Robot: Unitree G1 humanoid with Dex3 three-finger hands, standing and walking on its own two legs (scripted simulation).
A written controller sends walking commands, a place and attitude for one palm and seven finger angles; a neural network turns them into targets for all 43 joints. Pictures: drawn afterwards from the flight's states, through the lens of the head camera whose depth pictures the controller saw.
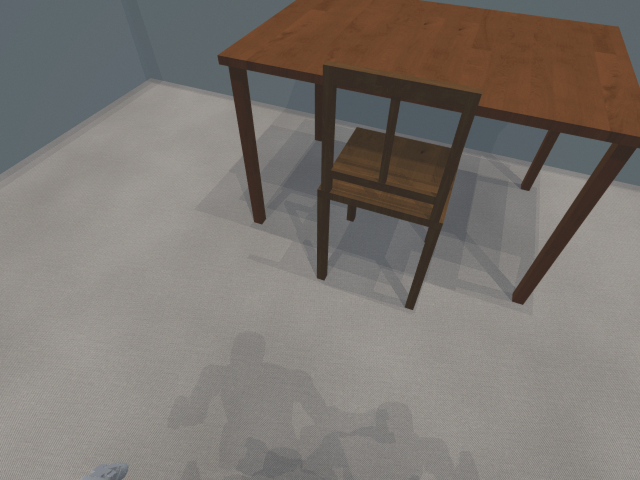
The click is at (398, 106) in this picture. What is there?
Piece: chair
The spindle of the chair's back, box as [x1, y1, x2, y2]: [378, 96, 400, 183]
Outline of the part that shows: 391,96 378,180 379,182 383,183 386,180 400,100 399,97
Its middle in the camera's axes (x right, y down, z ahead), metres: +0.18 -0.25 +1.00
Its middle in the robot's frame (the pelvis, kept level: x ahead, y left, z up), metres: +0.92 -0.13 -0.09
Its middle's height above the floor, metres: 0.68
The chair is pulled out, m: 0.00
